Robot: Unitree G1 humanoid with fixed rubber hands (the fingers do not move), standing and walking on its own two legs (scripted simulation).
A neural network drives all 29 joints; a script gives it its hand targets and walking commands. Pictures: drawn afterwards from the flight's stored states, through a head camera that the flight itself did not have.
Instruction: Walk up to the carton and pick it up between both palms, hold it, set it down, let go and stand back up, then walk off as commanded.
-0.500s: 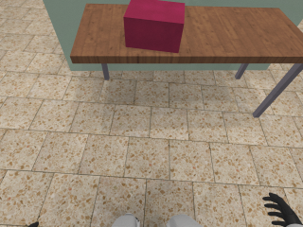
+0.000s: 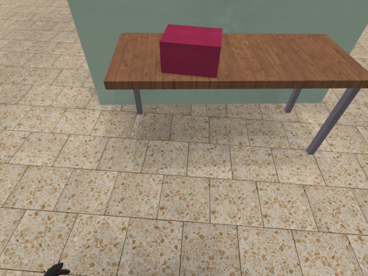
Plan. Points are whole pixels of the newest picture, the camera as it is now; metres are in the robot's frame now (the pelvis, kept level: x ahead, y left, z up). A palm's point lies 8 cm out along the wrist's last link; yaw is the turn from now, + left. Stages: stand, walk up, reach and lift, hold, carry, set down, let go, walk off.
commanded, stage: walk off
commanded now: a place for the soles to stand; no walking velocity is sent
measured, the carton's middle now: (191, 50) +1.14 -0.04 -0.05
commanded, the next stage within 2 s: stand in 1.14 s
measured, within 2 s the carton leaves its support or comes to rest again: neither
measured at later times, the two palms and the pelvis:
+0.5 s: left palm out of the picture +0.15 +0.28 -0.08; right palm out of the picture +0.13 -0.35 -0.13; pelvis +0.05 -0.04 -0.01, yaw +1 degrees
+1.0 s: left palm out of the picture +0.16 +0.31 -0.09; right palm (322, 252) +0.21 -0.31 -0.09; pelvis +0.06 -0.02 +0.00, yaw +1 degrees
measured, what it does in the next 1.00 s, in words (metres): steps on the spot: right foot, then left foot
